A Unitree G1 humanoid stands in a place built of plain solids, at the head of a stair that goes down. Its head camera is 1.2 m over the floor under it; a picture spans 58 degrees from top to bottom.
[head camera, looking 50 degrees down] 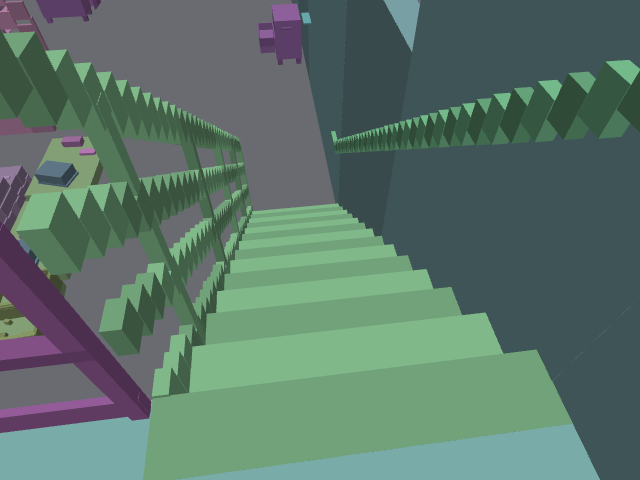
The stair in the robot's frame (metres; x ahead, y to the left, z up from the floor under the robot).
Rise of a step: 0.20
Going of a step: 0.25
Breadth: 1.17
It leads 7 degrees to the left of straight ahead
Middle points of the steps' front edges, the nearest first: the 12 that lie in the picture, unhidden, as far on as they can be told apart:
0.51 -0.12 0.00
0.76 -0.08 -0.20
1.01 -0.05 -0.40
1.26 -0.02 -0.61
1.51 0.01 -0.81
1.76 0.04 -1.01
2.00 0.08 -1.22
2.25 0.11 -1.42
2.50 0.14 -1.62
2.75 0.17 -1.82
3.00 0.21 -2.03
3.25 0.24 -2.23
